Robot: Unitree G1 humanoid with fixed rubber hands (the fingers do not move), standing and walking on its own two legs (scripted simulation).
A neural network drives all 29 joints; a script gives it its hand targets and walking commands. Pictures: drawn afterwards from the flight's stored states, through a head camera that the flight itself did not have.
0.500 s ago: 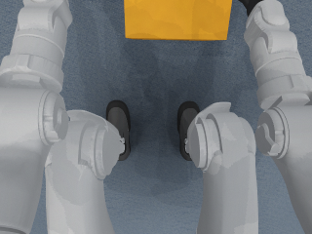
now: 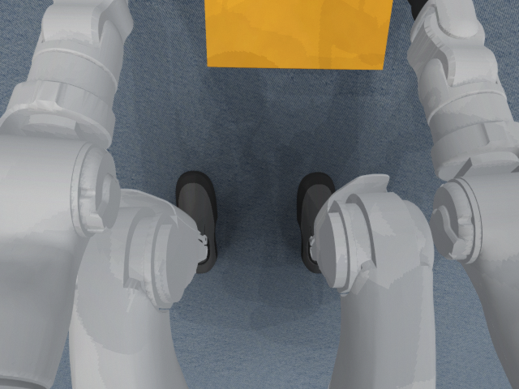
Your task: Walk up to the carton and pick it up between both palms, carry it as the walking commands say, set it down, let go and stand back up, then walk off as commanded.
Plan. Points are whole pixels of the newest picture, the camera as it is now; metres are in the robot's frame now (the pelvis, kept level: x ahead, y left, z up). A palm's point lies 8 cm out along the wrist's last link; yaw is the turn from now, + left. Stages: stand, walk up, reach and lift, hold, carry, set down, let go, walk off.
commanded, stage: reach and lift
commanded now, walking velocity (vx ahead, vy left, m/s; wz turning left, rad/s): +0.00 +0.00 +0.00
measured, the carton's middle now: out of the picture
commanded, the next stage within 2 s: none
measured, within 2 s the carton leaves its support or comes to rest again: leaves its support in 1.14 s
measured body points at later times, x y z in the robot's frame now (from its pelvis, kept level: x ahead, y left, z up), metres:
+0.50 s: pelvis +0.00 +0.00 +0.00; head +0.39 -0.03 +0.21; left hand +0.56 +0.08 -0.22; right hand +0.52 -0.21 -0.23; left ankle +0.13 +0.11 -0.34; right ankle +0.11 -0.12 -0.34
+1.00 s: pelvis +0.00 +0.00 -0.01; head +0.38 -0.02 +0.21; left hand +0.56 +0.09 -0.22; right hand +0.52 -0.21 -0.23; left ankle +0.13 +0.11 -0.34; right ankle +0.11 -0.12 -0.34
